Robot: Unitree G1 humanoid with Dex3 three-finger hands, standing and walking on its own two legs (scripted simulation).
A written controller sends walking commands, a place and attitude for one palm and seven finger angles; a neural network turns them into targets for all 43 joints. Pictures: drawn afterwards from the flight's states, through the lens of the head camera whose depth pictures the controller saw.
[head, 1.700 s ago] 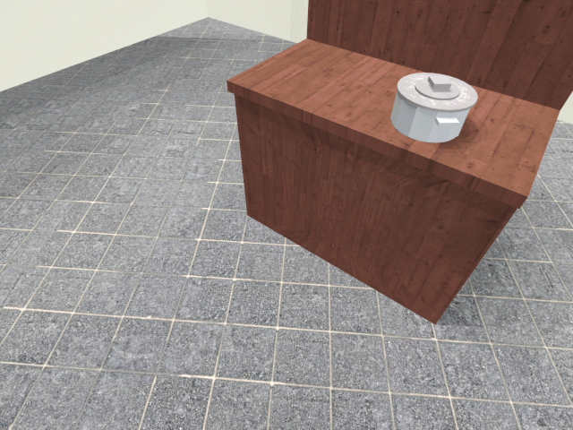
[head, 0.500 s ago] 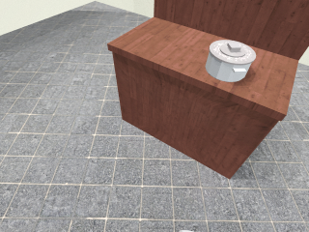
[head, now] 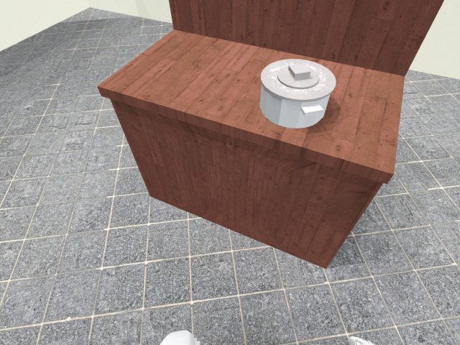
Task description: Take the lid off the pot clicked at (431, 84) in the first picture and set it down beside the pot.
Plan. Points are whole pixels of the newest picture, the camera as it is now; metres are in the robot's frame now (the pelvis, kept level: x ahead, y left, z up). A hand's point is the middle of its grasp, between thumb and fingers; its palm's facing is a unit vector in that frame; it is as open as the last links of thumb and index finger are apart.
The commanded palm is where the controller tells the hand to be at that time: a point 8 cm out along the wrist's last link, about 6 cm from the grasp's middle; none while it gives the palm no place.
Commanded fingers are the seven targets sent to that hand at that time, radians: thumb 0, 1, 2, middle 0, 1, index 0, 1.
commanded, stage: turn to face it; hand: left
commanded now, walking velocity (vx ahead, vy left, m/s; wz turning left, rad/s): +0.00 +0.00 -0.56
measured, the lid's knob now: (299, 70) +0.79 -0.13 +0.06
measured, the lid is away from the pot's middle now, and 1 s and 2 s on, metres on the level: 0.00 0.00 0.00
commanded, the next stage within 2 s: take the last steps up to it in 0.46 s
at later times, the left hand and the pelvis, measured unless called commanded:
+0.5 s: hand out of the picture +0.14 +0.21 -0.17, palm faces -0.23 -0.94 -0.23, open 7.4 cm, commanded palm none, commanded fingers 0.00 0.90 0.90 -0.20 -0.30 -0.20 -0.30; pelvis +0.04 +0.02 +0.00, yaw -15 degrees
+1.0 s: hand (165, 304) +0.22 +0.17 -0.17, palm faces -0.33 -0.93 -0.15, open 7.4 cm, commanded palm none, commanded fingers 0.00 0.90 0.90 -0.20 -0.30 -0.20 -0.30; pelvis +0.12 +0.01 +0.00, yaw -20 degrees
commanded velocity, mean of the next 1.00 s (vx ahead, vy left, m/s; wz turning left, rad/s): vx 0.13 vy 0.01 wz -0.22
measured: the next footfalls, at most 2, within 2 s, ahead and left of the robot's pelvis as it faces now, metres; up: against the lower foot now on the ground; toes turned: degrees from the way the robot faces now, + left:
left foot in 0.20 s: +0.05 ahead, +0.15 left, +0.00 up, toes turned -4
right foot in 0.54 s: +0.06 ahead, -0.12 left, +0.00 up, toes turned -19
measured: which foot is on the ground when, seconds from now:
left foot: up 0.00-0.18, down 0.20-0.54, up 0.56-0.84, down 0.86-1.00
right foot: down 0.00-0.20, up 0.22-0.52, down 0.54-0.88, up 0.90-1.00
